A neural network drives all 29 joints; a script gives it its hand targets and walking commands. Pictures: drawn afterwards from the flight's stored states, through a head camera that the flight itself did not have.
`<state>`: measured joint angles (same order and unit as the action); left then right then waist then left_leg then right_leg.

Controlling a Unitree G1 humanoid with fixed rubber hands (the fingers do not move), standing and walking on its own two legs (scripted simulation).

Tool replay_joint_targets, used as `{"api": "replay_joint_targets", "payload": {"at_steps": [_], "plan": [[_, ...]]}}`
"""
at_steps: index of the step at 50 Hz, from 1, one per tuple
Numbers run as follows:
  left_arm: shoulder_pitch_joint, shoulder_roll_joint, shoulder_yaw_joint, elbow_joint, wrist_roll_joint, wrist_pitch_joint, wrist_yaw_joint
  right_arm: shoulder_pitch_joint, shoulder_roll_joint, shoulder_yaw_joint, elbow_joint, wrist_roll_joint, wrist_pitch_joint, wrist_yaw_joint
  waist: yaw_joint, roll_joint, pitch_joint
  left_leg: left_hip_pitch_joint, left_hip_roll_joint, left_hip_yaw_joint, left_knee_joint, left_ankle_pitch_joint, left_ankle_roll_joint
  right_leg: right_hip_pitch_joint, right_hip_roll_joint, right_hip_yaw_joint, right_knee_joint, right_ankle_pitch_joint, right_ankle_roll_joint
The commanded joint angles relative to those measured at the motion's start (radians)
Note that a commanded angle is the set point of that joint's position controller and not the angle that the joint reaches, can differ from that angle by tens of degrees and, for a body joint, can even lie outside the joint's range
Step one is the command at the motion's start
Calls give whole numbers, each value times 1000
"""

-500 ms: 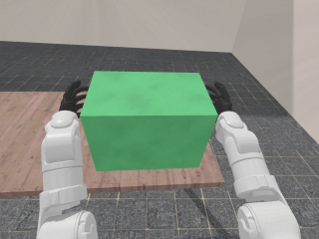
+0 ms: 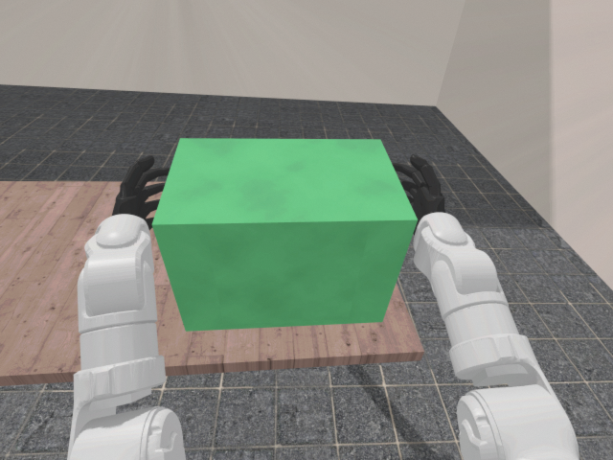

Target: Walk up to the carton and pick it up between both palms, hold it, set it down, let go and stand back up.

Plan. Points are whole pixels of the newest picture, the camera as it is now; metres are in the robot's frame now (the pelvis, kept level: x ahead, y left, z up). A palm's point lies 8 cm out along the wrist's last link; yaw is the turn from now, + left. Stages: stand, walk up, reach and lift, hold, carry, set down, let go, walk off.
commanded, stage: hold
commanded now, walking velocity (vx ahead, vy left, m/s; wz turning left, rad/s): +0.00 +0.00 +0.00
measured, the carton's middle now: (284, 233) +0.38 +0.02 +0.16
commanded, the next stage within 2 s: none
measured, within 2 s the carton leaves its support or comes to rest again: neither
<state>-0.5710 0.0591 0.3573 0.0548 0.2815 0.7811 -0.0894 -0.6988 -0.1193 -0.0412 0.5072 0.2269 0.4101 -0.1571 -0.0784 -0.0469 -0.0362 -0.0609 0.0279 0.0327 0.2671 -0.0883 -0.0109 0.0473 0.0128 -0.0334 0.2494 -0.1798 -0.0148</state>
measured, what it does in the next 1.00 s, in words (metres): stands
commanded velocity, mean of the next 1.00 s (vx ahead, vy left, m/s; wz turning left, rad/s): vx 0.00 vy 0.00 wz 0.00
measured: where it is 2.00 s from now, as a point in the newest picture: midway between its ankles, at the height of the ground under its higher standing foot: outside the picture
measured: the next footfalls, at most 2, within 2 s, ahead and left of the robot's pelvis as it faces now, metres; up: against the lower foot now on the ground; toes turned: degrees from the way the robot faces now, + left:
none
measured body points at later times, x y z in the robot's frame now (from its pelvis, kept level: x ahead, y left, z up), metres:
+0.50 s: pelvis +0.00 +0.01 +0.00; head -0.05 +0.03 +0.45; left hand +0.36 +0.21 +0.20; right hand +0.38 -0.16 +0.20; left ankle +0.05 +0.13 -0.75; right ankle -0.02 -0.11 -0.75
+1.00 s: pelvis +0.00 +0.00 +0.00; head -0.06 +0.02 +0.45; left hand +0.36 +0.21 +0.21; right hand +0.38 -0.16 +0.20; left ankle +0.05 +0.12 -0.75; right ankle -0.02 -0.11 -0.75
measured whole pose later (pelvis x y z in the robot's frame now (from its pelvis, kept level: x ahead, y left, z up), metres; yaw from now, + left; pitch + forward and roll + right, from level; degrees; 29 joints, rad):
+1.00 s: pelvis +0.00 +0.00 +0.00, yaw +1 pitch -7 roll +0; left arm -0.58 0.05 0.37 0.06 0.30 0.78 -0.10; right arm -0.69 -0.11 -0.05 0.50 0.22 0.40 -0.15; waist -0.08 -0.04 -0.02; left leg -0.06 0.02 0.02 0.27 -0.09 0.00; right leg 0.06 0.01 -0.05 0.24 -0.17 -0.01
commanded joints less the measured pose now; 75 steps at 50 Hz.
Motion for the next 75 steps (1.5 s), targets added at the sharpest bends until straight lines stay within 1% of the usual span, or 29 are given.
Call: {"api": "replay_joint_targets", "payload": {"at_steps": [1,12,13,14,17,18,20,21,25,26,29,32,34,36,37,40,44,48,50,51,55,58,60,61,63,64,68,72,75], "plan": [[-627,-421,-464,-114,-177,-71,-136,-693,484,331,-278,95,-56,138,4,62,-320,259,-49,10,28,159,6,-129,24,-28,-53,160,51],[-633,-429,-467,-104,-183,-78,-138,-697,480,317,-269,88,-63,138,-7,61,-327,266,-47,7,31,174,2,-126,28,-32,-52,155,50],[-628,-419,-429,-59,-158,-71,-146,-665,467,299,-222,79,-52,138,1,66,-260,214,-58,24,17,119,8,-110,27,-29,-66,124,51],[-627,-425,-425,-58,-151,-68,-154,-660,472,292,-215,76,-50,140,1,59,-251,191,-56,21,3,101,9,-90,26,-32,-61,126,51],[-633,-437,-442,-98,-160,-73,-164,-687,474,305,-267,84,-65,143,-4,68,-331,203,-59,23,17,168,3,-49,30,-29,-45,190,49],[-636,-450,-464,-141,-175,-78,-162,-693,483,329,-317,101,-72,141,-6,67,-378,227,-59,17,32,224,-7,-33,42,-34,-35,232,48],[-629,-446,-475,-165,-181,-82,-156,-675,462,336,-329,110,-71,135,-17,82,-386,269,-57,8,52,275,-21,-42,48,-41,-36,260,47],[-617,-439,-471,-143,-170,-78,-154,-675,445,322,-325,103,-71,136,-14,95,-364,268,-59,10,49,254,-23,-64,45,-41,-42,223,43],[-615,-432,-469,-141,-167,-71,-152,-664,443,305,-306,78,-70,148,-5,78,-324,230,-51,16,24,184,-16,-82,43,-46,-51,136,38],[-623,-435,-478,-157,-175,-73,-151,-664,451,306,-311,82,-72,149,-12,75,-330,229,-52,18,26,189,-16,-78,44,-43,-50,148,39],[-599,-431,-456,-122,-164,-69,-152,-677,443,314,-314,85,-72,149,5,65,-321,222,-56,18,27,193,-6,-72,40,-41,-47,166,46],[-611,-431,-455,-127,-163,-69,-152,-668,443,313,-281,87,-67,152,5,68,-317,224,-51,17,18,180,-10,-77,43,-43,-47,139,39],[-617,-441,-474,-152,-178,-71,-148,-685,458,327,-330,91,-75,154,2,67,-370,245,-51,13,31,210,-10,-71,43,-43,-44,166,38],[-604,-436,-471,-133,-174,-70,-149,-666,443,315,-307,86,-73,149,-4,71,-360,254,-53,16,34,221,-14,-57,44,-40,-43,191,40],[-603,-431,-459,-132,-168,-70,-151,-668,442,313,-307,80,-68,148,-6,57,-335,237,-55,15,27,198,-10,-68,42,-38,-51,175,40],[-621,-424,-437,-109,-157,-67,-157,-666,457,306,-253,80,-63,152,3,65,-291,196,-55,25,6,135,-1,-66,32,-36,-51,125,43],[-613,-422,-441,-109,-156,-63,-161,-656,455,305,-263,79,-60,146,-9,66,-310,215,-57,13,20,183,-7,-50,34,-34,-46,186,44],[-613,-423,-447,-129,-168,-71,-166,-689,465,322,-323,93,-70,139,-2,51,-355,212,-62,14,28,198,-5,-34,35,-34,-38,214,48],[-625,-430,-464,-152,-179,-78,-160,-683,473,334,-340,104,-73,137,-7,67,-373,230,-63,14,40,223,-9,-39,37,-35,-32,239,52],[-611,-424,-459,-134,-165,-76,-158,-664,462,330,-316,99,-68,136,-8,70,-341,224,-62,13,39,229,-11,-46,35,-37,-35,245,50],[-626,-421,-437,-106,-156,-68,-166,-672,462,311,-275,81,-56,142,2,54,-290,188,-58,22,4,132,-3,-58,36,-38,-50,137,48],[-633,-442,-463,-130,-177,-75,-161,-687,473,320,-325,88,-68,141,-8,70,-340,220,-58,20,26,187,-9,-57,38,-40,-39,184,48],[-626,-432,-449,-112,-169,-70,-161,-680,458,315,-292,88,-61,141,-3,76,-326,227,-60,18,27,176,-15,-67,42,-43,-46,154,41],[-628,-428,-455,-119,-171,-70,-161,-674,462,311,-289,88,-61,142,-9,75,-328,223,-58,15,25,165,-13,-66,40,-42,-51,140,39],[-642,-428,-466,-142,-173,-75,-157,-658,474,309,-288,84,-61,144,-12,78,-341,221,-57,15,28,194,-15,-66,40,-40,-45,175,39],[-626,-429,-462,-125,-172,-73,-155,-666,460,310,-298,84,-63,144,-13,83,-340,235,-59,15,33,200,-17,-69,38,-40,-45,184,41],[-620,-431,-440,-92,-166,-71,-159,-670,460,305,-277,78,-61,144,0,60,-304,208,-58,17,14,149,-5,-68,39,-40,-54,143,44],[-618,-434,-451,-124,-170,-69,-158,-679,457,320,-306,90,-66,143,-1,63,-334,230,-58,20,36,220,-14,-54,44,-43,-42,201,43],[-619,-427,-441,-106,-156,-67,-160,-676,458,314,-280,89,-61,144,7,59,-315,209,-59,17,18,167,-11,-52,41,-39,-46,156,45]]}}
